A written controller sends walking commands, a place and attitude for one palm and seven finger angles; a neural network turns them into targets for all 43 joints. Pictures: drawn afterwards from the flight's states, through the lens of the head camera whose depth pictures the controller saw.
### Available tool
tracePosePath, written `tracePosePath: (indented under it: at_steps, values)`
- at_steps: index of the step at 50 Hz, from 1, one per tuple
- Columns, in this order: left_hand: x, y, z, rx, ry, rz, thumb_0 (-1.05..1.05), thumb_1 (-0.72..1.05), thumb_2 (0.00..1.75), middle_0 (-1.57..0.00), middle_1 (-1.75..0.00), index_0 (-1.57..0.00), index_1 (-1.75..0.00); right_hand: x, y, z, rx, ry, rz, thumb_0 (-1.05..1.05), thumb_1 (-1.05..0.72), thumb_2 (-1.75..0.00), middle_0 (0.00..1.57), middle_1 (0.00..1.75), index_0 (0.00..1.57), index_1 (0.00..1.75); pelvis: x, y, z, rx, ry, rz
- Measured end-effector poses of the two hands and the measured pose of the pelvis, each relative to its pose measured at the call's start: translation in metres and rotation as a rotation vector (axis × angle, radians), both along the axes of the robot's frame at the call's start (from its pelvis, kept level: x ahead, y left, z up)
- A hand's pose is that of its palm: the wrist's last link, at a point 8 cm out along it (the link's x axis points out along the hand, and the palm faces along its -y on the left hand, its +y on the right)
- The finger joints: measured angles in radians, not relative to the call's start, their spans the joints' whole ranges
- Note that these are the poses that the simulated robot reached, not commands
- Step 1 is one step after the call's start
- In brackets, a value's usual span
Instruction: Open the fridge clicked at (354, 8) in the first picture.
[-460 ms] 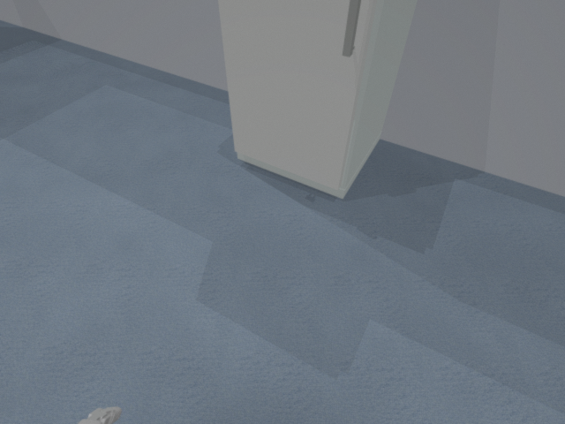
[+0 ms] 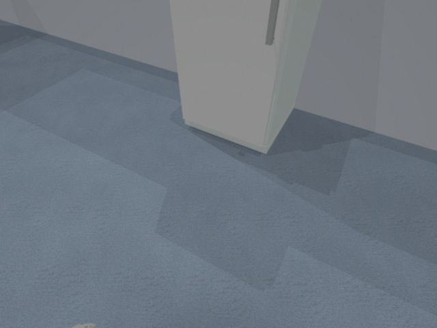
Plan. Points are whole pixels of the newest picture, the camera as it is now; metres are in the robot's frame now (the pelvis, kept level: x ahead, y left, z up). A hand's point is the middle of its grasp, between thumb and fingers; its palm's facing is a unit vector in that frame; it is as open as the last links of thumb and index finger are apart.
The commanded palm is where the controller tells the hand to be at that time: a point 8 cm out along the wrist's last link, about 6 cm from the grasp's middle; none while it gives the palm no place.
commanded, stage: stand and wait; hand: right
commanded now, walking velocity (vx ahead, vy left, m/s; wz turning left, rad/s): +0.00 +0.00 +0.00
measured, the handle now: (275, 8) +1.26 -0.17 +0.11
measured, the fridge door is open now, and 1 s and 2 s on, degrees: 0 0 0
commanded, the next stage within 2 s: look at it before walking up in 0.36 s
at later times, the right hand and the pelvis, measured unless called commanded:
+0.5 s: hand out of the picture +0.07 -0.24 -0.15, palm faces -0.03 +0.94 -0.34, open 7.4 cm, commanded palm none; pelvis -0.01 +0.00 +0.00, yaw +0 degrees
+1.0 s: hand out of the picture +0.06 -0.25 -0.15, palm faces -0.03 +0.94 -0.33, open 7.4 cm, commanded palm none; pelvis -0.01 +0.00 +0.00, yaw +0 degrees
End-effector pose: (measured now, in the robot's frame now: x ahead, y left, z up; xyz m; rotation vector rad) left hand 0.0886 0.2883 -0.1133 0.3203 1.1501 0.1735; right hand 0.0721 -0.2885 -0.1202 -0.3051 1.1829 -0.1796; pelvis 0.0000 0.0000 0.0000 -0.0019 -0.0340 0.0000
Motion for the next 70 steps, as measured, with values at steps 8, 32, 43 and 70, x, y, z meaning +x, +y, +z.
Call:
tracePosePath:
  at_steps: [8, 32, 43, 70]
  values:
    - [-0.025, 0.008, -0.003, 0.006, 0.061, 0.022, 0.0, 0.9, 0.89, -0.2, -0.3, -0.2, -0.3, -0.013, -0.003, 0.001, -0.013, 0.037, -0.007, 0.01, -0.9, -0.9, 0.2, 0.3, 0.2, 0.3, -0.005, 0.002, 0.001, 0.0, -0.002, 0.001]
    - [-0.024, 0.005, -0.002, -0.007, 0.047, 0.021, 0.0, 0.9, 0.89, -0.2, -0.3, -0.2, -0.3, -0.005, 0.002, 0.003, -0.005, 0.006, 0.007, 0.01, -0.9, -0.9, 0.2, 0.3, 0.2, 0.3, -0.008, 0.003, 0.003, 0.0, -0.001, 0.003]
    - [-0.02, 0.005, -0.001, -0.002, 0.046, 0.017, 0.0, 0.9, 0.89, -0.2, -0.3, -0.2, -0.3, -0.011, -0.001, 0.003, -0.007, 0.025, -0.002, 0.01, -0.9, -0.9, 0.2, 0.3, 0.2, 0.3, -0.007, 0.003, 0.004, 0.001, -0.001, 0.002]
    - [-0.062, -0.019, -0.035, -0.105, 0.115, 0.198, 0.0, 0.9, 0.89, -0.2, -0.3, -0.2, -0.3, -0.014, 0.049, -0.028, 0.098, 0.198, 0.041, 0.01, -0.91, -0.9, 0.2, 0.3, 0.2, 0.29, 0.036, 0.014, -0.013, -0.006, 0.02, 0.149]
